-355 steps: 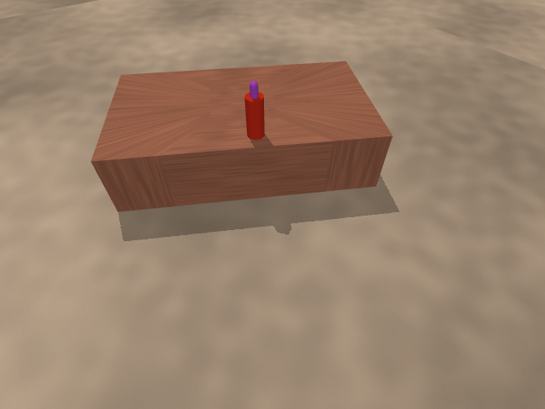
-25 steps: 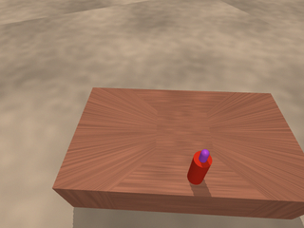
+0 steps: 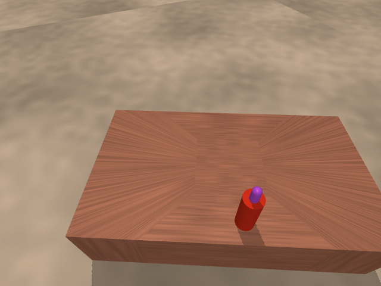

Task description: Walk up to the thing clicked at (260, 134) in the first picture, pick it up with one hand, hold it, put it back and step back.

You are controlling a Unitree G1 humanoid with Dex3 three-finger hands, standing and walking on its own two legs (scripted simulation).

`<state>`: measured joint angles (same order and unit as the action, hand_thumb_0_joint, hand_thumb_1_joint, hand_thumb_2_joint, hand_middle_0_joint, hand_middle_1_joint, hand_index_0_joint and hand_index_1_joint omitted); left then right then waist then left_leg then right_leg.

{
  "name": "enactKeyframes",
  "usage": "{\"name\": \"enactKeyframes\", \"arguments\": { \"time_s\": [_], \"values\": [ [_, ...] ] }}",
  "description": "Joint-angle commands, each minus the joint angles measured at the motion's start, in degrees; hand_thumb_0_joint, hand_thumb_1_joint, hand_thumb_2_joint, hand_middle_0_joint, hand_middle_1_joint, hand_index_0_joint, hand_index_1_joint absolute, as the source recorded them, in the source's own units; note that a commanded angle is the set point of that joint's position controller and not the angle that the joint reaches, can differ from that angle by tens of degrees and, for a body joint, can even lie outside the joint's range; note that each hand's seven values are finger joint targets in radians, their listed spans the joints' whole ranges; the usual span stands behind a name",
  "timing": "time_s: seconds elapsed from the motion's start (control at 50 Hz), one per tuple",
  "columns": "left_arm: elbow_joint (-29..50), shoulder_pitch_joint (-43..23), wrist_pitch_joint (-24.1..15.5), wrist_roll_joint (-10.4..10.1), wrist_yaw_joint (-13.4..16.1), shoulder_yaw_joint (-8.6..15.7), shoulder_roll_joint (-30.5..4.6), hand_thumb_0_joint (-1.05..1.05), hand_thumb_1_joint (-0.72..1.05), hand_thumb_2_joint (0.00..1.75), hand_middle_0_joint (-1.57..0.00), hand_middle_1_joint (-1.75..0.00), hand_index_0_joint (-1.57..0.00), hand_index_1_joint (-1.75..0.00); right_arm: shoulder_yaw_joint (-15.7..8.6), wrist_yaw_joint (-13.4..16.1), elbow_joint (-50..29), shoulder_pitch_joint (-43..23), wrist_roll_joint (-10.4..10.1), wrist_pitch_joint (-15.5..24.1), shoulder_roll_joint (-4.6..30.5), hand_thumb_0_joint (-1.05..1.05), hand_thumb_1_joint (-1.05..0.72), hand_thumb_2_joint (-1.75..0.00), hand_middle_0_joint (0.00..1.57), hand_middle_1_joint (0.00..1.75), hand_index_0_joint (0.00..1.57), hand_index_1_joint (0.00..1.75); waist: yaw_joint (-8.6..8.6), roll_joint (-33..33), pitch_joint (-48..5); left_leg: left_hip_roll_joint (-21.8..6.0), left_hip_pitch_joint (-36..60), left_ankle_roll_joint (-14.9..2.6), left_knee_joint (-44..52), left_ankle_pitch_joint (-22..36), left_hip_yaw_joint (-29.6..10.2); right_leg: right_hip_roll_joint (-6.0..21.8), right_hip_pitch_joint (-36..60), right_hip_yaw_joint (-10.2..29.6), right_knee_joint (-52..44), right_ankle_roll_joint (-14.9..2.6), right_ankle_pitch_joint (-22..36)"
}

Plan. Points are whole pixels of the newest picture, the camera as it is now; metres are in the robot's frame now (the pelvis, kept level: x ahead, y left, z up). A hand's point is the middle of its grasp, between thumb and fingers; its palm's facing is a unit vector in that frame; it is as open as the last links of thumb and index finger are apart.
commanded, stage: go down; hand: right
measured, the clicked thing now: (250, 207) +0.44 -0.21 -0.32
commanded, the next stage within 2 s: none
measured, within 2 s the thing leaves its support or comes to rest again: neither
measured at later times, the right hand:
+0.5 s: hand out of the picture +0.14 -0.27 -0.16, palm faces +0.05 +0.95 -0.31, open 16.6 cm
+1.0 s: hand out of the picture +0.15 -0.28 -0.16, palm faces +0.07 +0.95 -0.31, open 17.6 cm
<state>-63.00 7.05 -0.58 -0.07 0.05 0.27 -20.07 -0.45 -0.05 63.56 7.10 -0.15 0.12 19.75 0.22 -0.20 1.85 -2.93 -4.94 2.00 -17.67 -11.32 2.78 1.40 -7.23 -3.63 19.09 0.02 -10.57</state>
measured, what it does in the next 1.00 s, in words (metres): lowers itself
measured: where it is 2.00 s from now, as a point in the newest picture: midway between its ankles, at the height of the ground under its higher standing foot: outside the picture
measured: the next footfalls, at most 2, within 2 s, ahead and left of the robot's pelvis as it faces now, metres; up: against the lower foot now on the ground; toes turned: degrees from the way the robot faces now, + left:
none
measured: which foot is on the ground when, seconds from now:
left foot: down 0.00-1.00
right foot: down 0.00-1.00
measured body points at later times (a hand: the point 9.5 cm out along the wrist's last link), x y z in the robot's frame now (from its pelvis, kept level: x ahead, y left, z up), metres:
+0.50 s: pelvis -0.01 +0.00 -0.02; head +0.05 +0.00 +0.42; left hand +0.11 +0.26 -0.13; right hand +0.13 -0.32 -0.14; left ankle -0.02 +0.14 -0.75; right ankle +0.00 -0.12 -0.75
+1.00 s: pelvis +0.01 +0.00 -0.05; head +0.06 -0.01 +0.40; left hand +0.16 +0.26 -0.14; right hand +0.14 -0.33 -0.13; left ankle -0.02 +0.14 -0.75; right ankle +0.00 -0.12 -0.75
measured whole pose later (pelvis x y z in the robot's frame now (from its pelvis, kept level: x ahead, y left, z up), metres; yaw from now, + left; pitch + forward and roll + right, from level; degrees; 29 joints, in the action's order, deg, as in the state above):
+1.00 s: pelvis +0.01 +0.00 -0.05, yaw -1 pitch +11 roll +2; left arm -36.2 13.7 -8.7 -1.0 7.4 0.0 -14.0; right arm -12.7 -7.2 25.0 14.6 0.9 -19.4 21.8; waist 1.8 1.3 -5.2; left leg -2.0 -31.5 1.5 -46.9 -25.9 4.6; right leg 3.7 -36.2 -0.2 51.1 0.4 -25.9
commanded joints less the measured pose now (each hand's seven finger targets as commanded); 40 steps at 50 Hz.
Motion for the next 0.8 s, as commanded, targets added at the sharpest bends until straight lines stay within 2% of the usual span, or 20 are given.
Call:
{"name": "enactKeyframes", "arguments": {
  "time_s": [0.0,0.04,0.06,0.08,0.1,0.12,0.14,0.2,0.24,0.32,0.34,0.38,0.4,0.44,0.5,0.68,0.7,0.72,0.76,0.78],
  "values": [
    [15.0,2.5,-2.8,-3.0,2.3,2.2,-6.2,0.00,0.89,0.92,-0.22,-0.32,-0.22,-0.31,-6.0,0.9,-9.9,-18.8,-0.1,4.3,9.5,0.00,-0.58,-0.58,0.05,0.05,0.04,0.05,2.87,-0.9,0.0,2.6,-10.3,-1.72,-2.5,4.0,0.0,-1.0,-4.9,1.4,2.0,-1.25,1.4],
    [17.5,5.2,-2.2,-2.7,2.6,3.6,-7.0,0.00,0.89,0.90,-0.22,-0.32,-0.23,-0.31,-10.2,-0.1,-4.4,-17.7,1.6,2.2,15.2,0.00,-0.42,-0.42,0.06,0.05,0.05,0.05,1.60,-0.6,-4.3,2.3,-10.7,-1.97,-4.8,3.2,-0.2,-1.4,-6.8,1.2,5.2,-1.15,2.3],
    [18.7,6.4,-2.2,-2.1,2.8,4.2,-6.6,0.00,0.90,0.91,-0.22,-0.32,-0.22,-0.31,-12.3,-0.5,-4.1,-17.6,3.6,2.1,17.0,0.00,-0.34,-0.34,0.06,0.05,0.05,0.05,1.14,-1.6,-10.0,2.3,-8.8,-1.94,-6.2,5.2,-0.2,-1.4,-5.9,1.1,6.9,-0.91,4.7],
    [19.6,8.8,-2.2,-1.5,2.7,4.8,-6.4,0.00,0.90,0.90,-0.21,-0.31,-0.22,-0.31,-13.1,-1.0,-4.6,-12.1,5.0,1.7,16.1,0.00,-0.26,-0.26,0.06,0.04,0.05,0.04,-0.14,-0.6,-13.8,2.4,-8.1,-2.30,-7.4,7.4,-0.3,-1.5,-5.8,0.9,7.8,-0.54,7.8],
    [20.8,8.5,-2.2,-1.4,2.6,5.1,-6.1,0.00,0.90,0.89,-0.21,-0.32,-0.22,-0.31,-13.4,-1.5,-5.9,-9.0,5.6,1.1,15.2,0.00,-0.18,-0.18,0.07,0.04,0.06,0.04,-1.55,1.5,-12.8,2.4,-7.9,-2.58,-7.7,6.9,-0.1,-1.8,-6.8,0.7,7.9,-0.22,7.8],
    [22.7,7.6,-2.5,-1.4,2.6,4.3,-5.1,0.00,0.91,0.89,-0.21,-0.32,-0.22,-0.31,-13.8,-1.9,-5.1,-5.2,5.7,-0.1,14.1,0.00,-0.10,-0.14,0.08,0.03,0.07,0.03,-2.00,2.2,-13.5,2.5,-7.1,-2.70,-7.9,7.7,0.1,-1.7,-6.7,0.6,7.8,-0.02,9.0],
    [24.4,7.0,-2.8,-1.4,2.5,4.3,-5.0,0.00,0.91,0.89,-0.21,-0.32,-0.22,-0.31,-14.8,-1.8,-8.2,-5.8,5.9,-1.0,15.3,0.00,-0.02,-0.12,0.08,0.03,0.06,0.03,-2.61,3.4,-14.7,2.8,-5.9,-2.90,-7.9,8.2,0.4,-1.6,-6.8,0.8,7.6,0.22,9.7],
    [27.4,5.6,-3.0,-1.6,2.8,4.0,-4.6,0.00,0.91,0.90,-0.21,-0.31,-0.22,-0.31,-14.0,-2.3,-12.9,-8.3,5.2,-4.2,13.5,0.00,0.16,-0.08,0.08,0.03,0.07,0.03,-1.14,3.9,-11.8,3.3,-8.1,-3.09,-7.6,6.2,0.6,-1.0,-8.7,1.1,7.5,-0.10,7.4],
    [28.9,4.5,-3.5,-1.7,2.9,3.4,-3.8,0.00,0.90,0.90,-0.21,-0.31,-0.22,-0.31,-13.3,-3.1,-15.0,-7.6,4.2,-5.9,11.6,0.00,0.29,-0.07,0.07,0.04,0.06,0.04,-0.63,3.9,-8.4,3.5,-10.4,-3.06,-7.8,2.8,0.7,-0.8,-10.7,1.3,7.5,-0.38,3.4],
    [30.1,5.2,-4.6,-1.7,3.3,3.4,-3.7,0.00,0.91,0.90,-0.21,-0.31,-0.21,-0.31,-13.3,-4.8,-20.0,-6.7,3.5,-7.8,11.4,0.00,0.46,-0.05,0.05,0.05,0.05,0.05,0.14,1.8,-8.6,3.7,-13.4,-2.85,-9.1,-0.6,1.0,-0.5,-11.8,1.8,8.9,-0.95,0.0],
    [30.6,5.3,-4.8,-1.7,3.4,3.1,-3.4,0.00,0.91,0.90,-0.21,-0.31,-0.21,-0.31,-14.3,-4.9,-21.9,-7.1,3.9,-7.8,13.2,0.00,0.49,-0.06,0.04,0.05,0.04,0.05,0.18,2.5,-9.2,3.6,-13.8,-2.81,-9.8,0.1,0.8,-0.6,-11.3,1.7,9.8,-0.94,0.7],
    [29.8,7.0,-5.4,-1.2,3.7,3.8,-3.6,0.00,0.91,0.90,-0.21,-0.31,-0.21,-0.31,-13.9,-5.2,-22.6,-6.8,3.8,-7.8,11.8,0.00,0.52,-0.06,0.04,0.05,0.04,0.05,1.25,0.5,-11.7,3.5,-14.3,-2.47,-11.9,3.0,0.7,-0.5,-11.5,1.9,12.4,-1.20,3.4],
    [29.7,7.2,-5.8,-1.1,3.8,3.8,-3.5,0.00,0.90,0.91,-0.21,-0.31,-0.21,-0.31,-13.8,-5.2,-24.5,-7.1,4.0,-7.7,11.9,0.00,0.52,-0.06,0.03,0.05,0.04,0.05,1.15,1.9,-12.2,3.4,-15.0,-2.46,-13.0,3.6,0.5,-0.5,-11.4,1.9,13.3,-1.04,4.0],
    [29.7,7.1,-6.6,-0.9,4.0,3.7,-3.5,0.00,0.90,0.91,-0.21,-0.31,-0.21,-0.31,-15.5,-4.8,-26.2,-6.4,4.2,-7.5,14.0,0.00,0.54,-0.05,0.03,0.05,0.04,0.05,0.81,3.2,-12.5,3.4,-16.6,-2.47,-15.1,3.7,0.6,-0.4,-13.2,2.1,15.1,-0.90,4.2],
    [30.3,7.4,-7.4,-0.7,4.4,3.6,-3.4,0.00,0.90,0.92,-0.20,-0.31,-0.20,-0.31,-15.5,-4.7,-29.9,-4.5,4.5,-7.7,13.7,0.00,0.56,-0.04,0.04,0.05,0.04,0.05,0.84,4.2,-15.2,3.5,-17.5,-2.47,-17.2,3.8,0.7,-0.2,-13.0,2.6,16.8,-0.62,4.6],
    [31.3,6.8,-9.0,-1.0,6.4,3.2,-3.1,0.00,0.89,0.92,-0.20,-0.30,-0.20,-0.31,-15.4,-5.1,-36.7,2.0,3.0,-12.9,13.1,0.00,0.57,-0.03,0.04,0.05,0.04,0.05,0.89,4.2,-15.3,3.3,-19.7,-2.40,-20.5,6.3,1.4,0.1,-15.9,3.5,21.1,-0.32,8.0],
    [31.7,6.6,-9.0,-0.9,6.6,3.2,-3.2,0.00,0.89,0.92,-0.20,-0.30,-0.20,-0.30,-16.3,-5.1,-39.5,1.5,2.9,-13.3,14.8,0.00,0.59,-0.04,0.04,0.05,0.04,0.05,0.62,5.9,-15.7,3.3,-20.0,-2.47,-20.7,6.0,1.3,0.0,-15.9,3.5,21.4,-0.27,7.9],
    [32.1,6.4,-9.2,-1.0,6.8,3.1,-3.1,0.00,0.89,0.91,-0.20,-0.30,-0.20,-0.31,-15.4,-5.4,-38.8,3.2,2.5,-14.2,13.3,0.00,0.60,-0.03,0.04,0.05,0.04,0.05,1.07,5.3,-14.3,3.4,-20.9,-2.42,-20.8,5.2,1.5,0.0,-16.5,3.6,21.4,-0.33,7.0],
    [32.4,6.7,-9.3,-1.1,7.1,3.1,-3.1,0.00,0.89,0.92,-0.20,-0.30,-0.20,-0.31,-16.8,-5.5,-41.4,3.1,2.3,-15.0,15.0,0.00,0.60,-0.04,0.04,0.05,0.04,0.05,0.81,4.2,-15.5,3.1,-20.5,-2.22,-21.2,5.9,1.3,-0.1,-17.0,3.6,22.7,-0.60,7.0],
    [32.6,6.3,-9.5,-1.1,7.2,2.8,-2.7,0.00,0.89,0.92,-0.20,-0.30,-0.20,-0.31,-15.0,-5.9,-38.9,5.8,2.1,-15.8,12.3,0.00,0.60,-0.04,0.03,0.05,0.04,0.05,1.49,2.9,-14.8,3.2,-21.3,-2.08,-21.4,6.2,1.3,-0.2,-17.8,3.5,23.2,-0.75,7.1]
  ]
}}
